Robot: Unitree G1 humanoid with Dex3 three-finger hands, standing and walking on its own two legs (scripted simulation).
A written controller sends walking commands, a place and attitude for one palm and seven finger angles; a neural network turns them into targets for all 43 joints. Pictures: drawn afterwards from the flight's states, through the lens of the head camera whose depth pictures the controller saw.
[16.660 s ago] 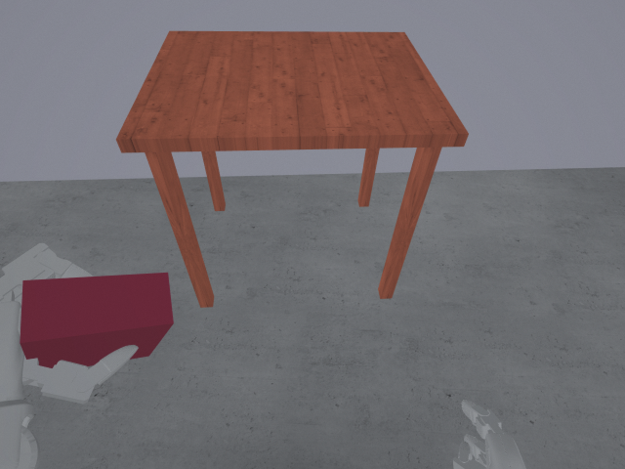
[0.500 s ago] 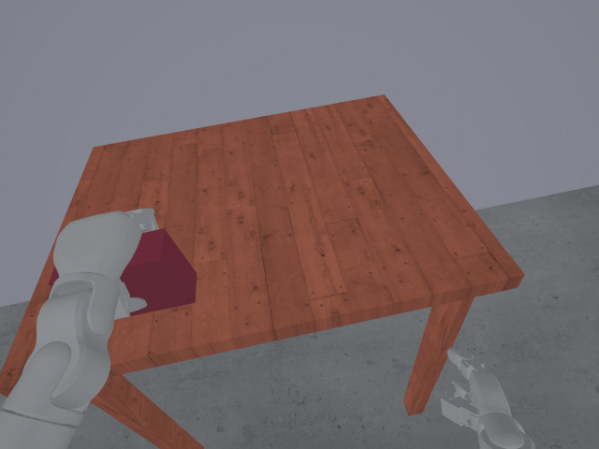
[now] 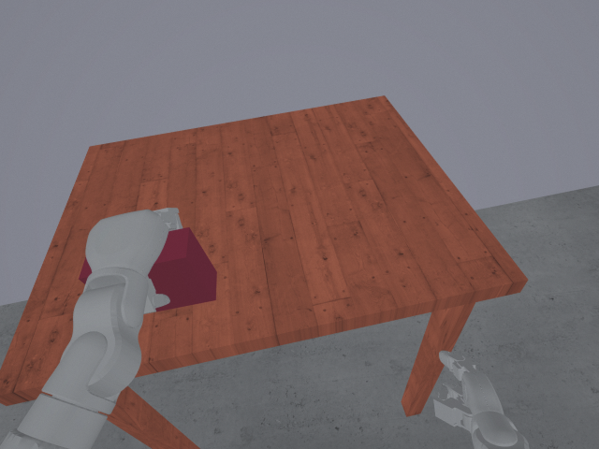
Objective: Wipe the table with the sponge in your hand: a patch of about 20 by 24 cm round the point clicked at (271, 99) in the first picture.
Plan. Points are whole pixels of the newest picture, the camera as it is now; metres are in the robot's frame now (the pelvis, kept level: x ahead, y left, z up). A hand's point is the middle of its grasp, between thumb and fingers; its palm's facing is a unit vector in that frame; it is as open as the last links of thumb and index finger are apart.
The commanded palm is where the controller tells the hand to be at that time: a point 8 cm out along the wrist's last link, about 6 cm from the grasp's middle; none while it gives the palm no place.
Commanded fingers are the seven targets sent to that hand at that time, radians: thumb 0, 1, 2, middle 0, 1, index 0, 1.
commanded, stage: move the sponge above the wiping area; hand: left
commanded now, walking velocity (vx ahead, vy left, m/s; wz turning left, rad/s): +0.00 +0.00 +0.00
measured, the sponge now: (160, 281) +0.29 +0.25 +0.08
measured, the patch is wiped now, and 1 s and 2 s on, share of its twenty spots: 0.00 0.00 0.00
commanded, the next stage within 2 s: lower the sponge onto the table in 1.18 s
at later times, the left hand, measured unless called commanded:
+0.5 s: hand (152, 263) +0.29 +0.25 +0.11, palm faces +0.06 -0.08 -0.99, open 9.4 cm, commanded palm +0.26 +0.25 +0.18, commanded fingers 0.00 0.10 1.30 -1.20 -1.60 -1.20 -1.60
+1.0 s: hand (157, 258) +0.30 +0.25 +0.12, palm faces +0.06 -0.08 -0.99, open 9.4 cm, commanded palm +0.26 +0.25 +0.18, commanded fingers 0.00 0.10 1.30 -1.20 -1.60 -1.20 -1.60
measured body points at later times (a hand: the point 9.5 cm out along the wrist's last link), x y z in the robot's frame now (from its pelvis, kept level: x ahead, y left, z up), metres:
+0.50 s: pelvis +0.01 +0.00 +0.00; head +0.01 -0.04 +0.45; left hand +0.29 +0.25 +0.17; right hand +0.25 -0.21 -0.10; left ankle -0.05 +0.09 -0.75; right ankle +0.04 -0.10 -0.75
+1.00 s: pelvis +0.01 +0.00 +0.00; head +0.00 -0.05 +0.45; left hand +0.29 +0.25 +0.17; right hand +0.25 -0.20 -0.09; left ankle -0.05 +0.09 -0.75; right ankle +0.04 -0.10 -0.75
